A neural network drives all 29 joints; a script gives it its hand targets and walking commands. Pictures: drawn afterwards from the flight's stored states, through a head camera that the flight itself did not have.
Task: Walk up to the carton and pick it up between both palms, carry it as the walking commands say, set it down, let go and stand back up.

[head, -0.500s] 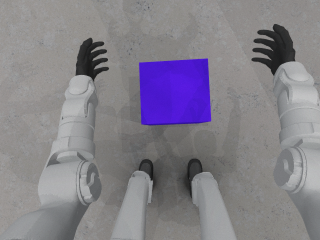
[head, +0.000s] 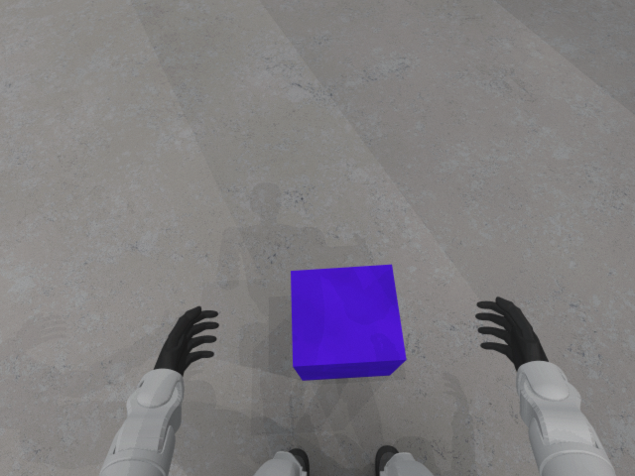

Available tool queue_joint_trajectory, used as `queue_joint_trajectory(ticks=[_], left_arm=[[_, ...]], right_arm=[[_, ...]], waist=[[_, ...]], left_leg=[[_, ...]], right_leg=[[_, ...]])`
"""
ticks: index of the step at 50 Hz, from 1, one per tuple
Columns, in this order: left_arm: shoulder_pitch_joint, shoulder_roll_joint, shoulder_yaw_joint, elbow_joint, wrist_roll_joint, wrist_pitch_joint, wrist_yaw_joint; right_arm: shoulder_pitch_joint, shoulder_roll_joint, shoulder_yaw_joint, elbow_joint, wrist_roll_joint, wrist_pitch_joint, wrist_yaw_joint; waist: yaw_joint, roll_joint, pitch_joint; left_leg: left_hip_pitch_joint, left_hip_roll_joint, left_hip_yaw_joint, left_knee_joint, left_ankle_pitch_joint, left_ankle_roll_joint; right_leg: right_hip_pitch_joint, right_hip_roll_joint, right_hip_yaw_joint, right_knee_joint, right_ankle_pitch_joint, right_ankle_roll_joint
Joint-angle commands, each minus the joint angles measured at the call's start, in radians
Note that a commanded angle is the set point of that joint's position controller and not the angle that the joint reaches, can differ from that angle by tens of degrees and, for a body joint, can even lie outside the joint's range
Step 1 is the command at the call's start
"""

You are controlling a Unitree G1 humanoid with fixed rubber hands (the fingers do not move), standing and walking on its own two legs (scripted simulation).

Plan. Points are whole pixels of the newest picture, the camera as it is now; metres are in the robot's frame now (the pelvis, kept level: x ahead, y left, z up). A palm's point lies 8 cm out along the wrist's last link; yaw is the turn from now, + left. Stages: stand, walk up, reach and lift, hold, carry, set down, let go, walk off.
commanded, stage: let go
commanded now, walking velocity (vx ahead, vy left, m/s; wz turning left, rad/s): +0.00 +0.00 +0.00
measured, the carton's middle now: (343, 326) +0.44 -0.01 -0.61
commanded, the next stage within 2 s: stand in 0.68 s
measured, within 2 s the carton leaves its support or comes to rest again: neither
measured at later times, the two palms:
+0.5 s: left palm (155, 427) +0.18 +0.22 -0.04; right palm (569, 445) +0.18 -0.24 -0.04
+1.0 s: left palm (106, 434) +0.17 +0.29 -0.07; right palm (604, 446) +0.18 -0.29 -0.06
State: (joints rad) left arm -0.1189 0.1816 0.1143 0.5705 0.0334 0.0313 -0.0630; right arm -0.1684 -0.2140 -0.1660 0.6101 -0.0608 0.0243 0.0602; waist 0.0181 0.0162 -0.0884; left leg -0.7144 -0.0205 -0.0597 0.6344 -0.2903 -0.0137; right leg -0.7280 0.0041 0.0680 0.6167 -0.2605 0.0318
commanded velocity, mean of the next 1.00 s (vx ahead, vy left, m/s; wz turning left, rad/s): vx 0.00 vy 0.00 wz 0.00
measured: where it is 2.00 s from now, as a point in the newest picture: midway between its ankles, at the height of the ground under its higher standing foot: outside the picture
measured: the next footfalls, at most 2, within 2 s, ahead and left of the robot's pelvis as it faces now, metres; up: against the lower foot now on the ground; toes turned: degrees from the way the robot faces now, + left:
none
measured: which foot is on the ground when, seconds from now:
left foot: down 0.00-1.00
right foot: down 0.00-1.00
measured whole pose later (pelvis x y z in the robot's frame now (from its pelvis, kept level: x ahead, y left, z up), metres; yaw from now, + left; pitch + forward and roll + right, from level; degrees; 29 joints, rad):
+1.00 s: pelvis +0.04 +0.00 +0.02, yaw +0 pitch +1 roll -1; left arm 0.18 0.34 0.06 0.67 0.04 0.04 0.01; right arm 0.19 -0.35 -0.04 0.67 -0.03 0.03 -0.02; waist 0.01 -0.01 0.03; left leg -0.19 -0.01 -0.07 0.52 -0.34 0.00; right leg -0.19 0.01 0.06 0.47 -0.30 0.03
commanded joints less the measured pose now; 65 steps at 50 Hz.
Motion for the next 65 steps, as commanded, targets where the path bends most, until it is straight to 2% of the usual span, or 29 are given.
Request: queue_joint_trajectory(ticks=[1,2,3,7,10,12,17,22,24,26,29,31,33,34,38,40,41,43,45,47,49,50,51,52,55,58,61,62,65], left_arm=[[0.133,0.11,0.006,-0.124,-0.002,-0.041,0.014],[0.154,0.104,-0.012,-0.151,-0.016,-0.042,0.013],[0.186,0.117,-0.015,-0.168,-0.012,-0.043,0.015],[0.3,0.106,-0.038,-0.232,-0.031,-0.042,0.011],[0.326,0.095,-0.068,-0.245,-0.04,-0.028,0.001],[0.299,0.102,-0.061,-0.259,-0.035,-0.006,-0.006],[0.289,0.125,-0.054,-0.244,-0.019,0.052,-0.016],[0.329,0.144,-0.021,-0.25,0.004,0.092,-0.022],[0.312,0.136,-0.033,-0.244,-0.005,0.099,-0.022],[0.318,0.134,-0.041,-0.255,0.002,0.098,-0.016],[0.301,0.132,-0.042,-0.287,-0.015,0.109,-0.002],[0.326,0.126,-0.036,-0.281,-0.015,0.129,0.015],[0.311,0.127,-0.028,-0.297,-0.016,0.145,0.028],[0.264,0.29,-0.005,-0.125,0.004,0.086,0.072],[0.281,0.24,-0.024,-0.07,0.021,0.024,0.08],[0.279,0.236,-0.03,-0.036,0.018,0.006,0.079],[0.252,0.227,-0.03,-0.024,0.012,0.001,0.074],[0.251,0.243,-0.033,0.004,0.01,-0.007,0.073],[0.257,0.256,-0.025,0.026,0.01,-0.009,0.073],[0.26,0.278,-0.023,0.047,0.008,-0.013,0.075],[0.272,0.287,-0.026,0.073,0.014,-0.016,0.08],[0.272,0.295,-0.023,0.081,0.01,-0.019,0.083],[0.263,0.304,-0.024,0.093,0.01,-0.015,0.086],[0.27,0.291,-0.025,0.096,0.005,-0.018,0.083],[0.257,0.298,-0.029,0.117,0.007,-0.026,0.085],[0.264,0.3,-0.029,0.146,0.01,-0.025,0.084],[0.273,0.315,-0.03,0.163,0.003,-0.024,0.089],[0.252,0.315,-0.032,0.162,0.01,-0.027,0.085],[0.254,0.322,-0.036,0.184,0.004,-0.029,0.084]], right_arm=[[0.118,-0.104,0.01,-0.154,0.015,-0.04,-0.002],[0.166,-0.088,0.028,-0.174,0.025,-0.043,-0.002],[0.191,-0.09,0.041,-0.186,0.032,-0.04,0.001],[0.338,-0.104,0.061,-0.249,0.037,-0.045,0.0],[0.36,-0.107,0.086,-0.252,0.039,-0.025,0.005],[0.339,-0.106,0.089,-0.284,0.039,-0.007,0.012],[0.345,-0.094,0.101,-0.284,0.046,0.05,0.028],[0.368,-0.11,0.083,-0.305,0.044,0.085,0.028],[0.369,-0.1,0.089,-0.305,0.042,0.092,0.022],[0.373,-0.104,0.087,-0.295,0.044,0.095,0.017],[0.37,-0.104,0.091,-0.3,0.059,0.08,0.009],[0.406,-0.11,0.102,-0.265,0.07,0.067,-0.003],[0.386,-0.122,0.117,-0.277,0.083,0.053,-0.009],[0.325,-0.226,0.076,-0.139,0.024,0.037,-0.056],[0.366,-0.226,0.089,-0.089,0.014,0.019,-0.084],[0.377,-0.231,0.094,-0.055,0.024,0.0,-0.08],[0.332,-0.231,0.1,-0.047,0.022,-0.005,-0.077],[0.317,-0.252,0.09,-0.033,0.024,-0.01,-0.082],[0.342,-0.256,0.093,-0.007,0.032,-0.013,-0.082],[0.322,-0.267,0.092,0.006,0.026,-0.016,-0.083],[0.354,-0.269,0.092,0.027,0.028,-0.021,-0.083],[0.335,-0.277,0.091,0.027,0.025,-0.023,-0.084],[0.349,-0.28,0.091,0.037,0.029,-0.024,-0.084],[0.349,-0.282,0.093,0.045,0.028,-0.025,-0.089],[0.339,-0.284,0.098,0.057,0.027,-0.026,-0.09],[0.333,-0.301,0.096,0.075,0.028,-0.027,-0.094],[0.353,-0.31,0.098,0.096,0.029,-0.03,-0.095],[0.346,-0.301,0.102,0.101,0.03,-0.03,-0.098],[0.338,-0.302,0.11,0.114,0.031,-0.035,-0.09]], waist=[[0.014,-0.018,-0.228],[0.003,-0.04,-0.22],[0.018,-0.014,-0.18],[-0.001,0.001,-0.135],[-0.005,0.022,-0.015],[-0.011,-0.02,0.058],[-0.012,-0.03,0.17],[-0.006,-0.015,0.166],[-0.024,-0.058,0.179],[-0.016,-0.025,0.156],[-0.021,-0.033,0.094],[-0.014,0.024,0.074],[-0.002,0.002,0.042],[0.003,-0.052,0.1],[-0.02,-0.044,0.088],[-0.029,-0.001,0.047],[-0.011,0.002,0.009],[-0.013,0.011,-0.011],[-0.024,-0.004,-0.021],[-0.002,-0.021,-0.002],[-0.033,0.017,0.003],[-0.007,0.019,0.008],[-0.031,0.022,0.01],[-0.027,0.033,0.01],[-0.019,-0.007,0.025],[-0.014,0.033,0.06],[-0.019,-0.018,0.033],[-0.021,0.017,0.048],[-0.021,-0.012,0.023]], left_leg=[[0.356,-0.015,0.063,-0.124,0.29,-0.032],[0.399,-0.022,0.058,-0.139,0.297,-0.026],[0.41,-0.023,0.064,-0.156,0.289,-0.029],[0.551,-0.031,0.073,-0.203,0.356,-0.037],[0.537,-0.033,0.08,-0.25,0.26,-0.038],[0.517,-0.031,0.084,-0.277,0.156,-0.039],[0.541,-0.026,0.088,-0.307,0.013,-0.012],[0.581,-0.042,0.098,-0.28,0.069,-0.009],[0.596,-0.046,0.09,-0.274,0.107,-0.002],[0.615,-0.048,0.081,-0.273,0.197,-0.005],[0.633,-0.054,0.067,-0.26,0.282,-0.006],[0.624,-0.057,0.066,-0.256,0.328,-0.016],[0.613,-0.057,0.06,-0.243,0.334,-0.014],[0.486,0.038,0.045,-0.187,0.299,-0.042],[0.503,0.05,0.0,-0.197,0.172,-0.012],[0.513,0.06,-0.01,-0.192,0.17,0.003],[0.514,0.058,-0.006,-0.177,0.249,0.0],[0.544,0.068,-0.01,-0.164,0.328,-0.007],[0.543,0.075,-0.023,-0.159,0.375,0.003],[0.528,0.083,-0.032,-0.155,0.431,0.005],[0.556,0.082,-0.027,-0.159,0.423,0.009],[0.545,0.081,-0.036,-0.161,0.446,0.007],[0.555,0.083,-0.031,-0.166,0.435,0.006],[0.558,0.089,-0.042,-0.166,0.451,0.01],[0.561,0.088,-0.051,-0.188,0.43,0.01],[0.544,0.09,-0.056,-0.206,0.398,0.016],[0.572,0.092,-0.055,-0.202,0.379,0.019],[0.556,0.092,-0.055,-0.205,0.386,0.016],[0.575,0.088,-0.053,-0.212,0.387,0.017]], right_leg=[[0.379,0.045,-0.083,-0.101,0.23,-0.005],[0.42,0.05,-0.078,-0.118,0.238,-0.008],[0.435,0.054,-0.082,-0.131,0.224,-0.009],[0.531,0.065,-0.077,-0.191,0.288,-0.014],[0.573,0.061,-0.079,-0.227,0.228,-0.02],[0.591,0.058,-0.082,-0.256,0.148,-0.017],[0.641,0.053,-0.092,-0.265,0.029,-0.011],[0.687,0.042,-0.075,-0.278,0.085,-0.001],[0.673,0.046,-0.073,-0.272,0.127,0.006],[0.684,0.059,-0.074,-0.259,0.206,0.008],[0.693,0.061,-0.063,-0.24,0.302,0.01],[0.703,0.073,-0.063,-0.227,0.345,0.002],[0.687,0.065,-0.056,-0.217,0.365,0.001],[0.61,-0.021,-0.056,-0.203,0.272,0.022],[0.57,-0.025,-0.019,-0.198,0.13,0.005],[0.583,-0.031,-0.006,-0.18,0.153,-0.007],[0.607,-0.037,-0.007,-0.172,0.202,-0.013],[0.614,-0.048,-0.002,-0.164,0.285,-0.011],[0.627,-0.047,-0.005,-0.147,0.293,-0.018],[0.628,-0.048,-0.011,-0.149,0.327,-0.025],[0.621,-0.052,0.003,-0.146,0.344,-0.027],[0.628,-0.053,0.002,-0.156,0.345,-0.028],[0.622,-0.053,0.009,-0.16,0.344,-0.03],[0.626,-0.059,0.01,-0.149,0.346,-0.032],[0.617,-0.052,0.001,-0.162,0.32,-0.023],[0.614,-0.058,0.003,-0.175,0.283,-0.027],[0.627,-0.062,0.016,-0.188,0.283,-0.033],[0.625,-0.062,0.016,-0.191,0.297,-0.034],[0.646,-0.061,0.011,-0.189,0.313,-0.032]])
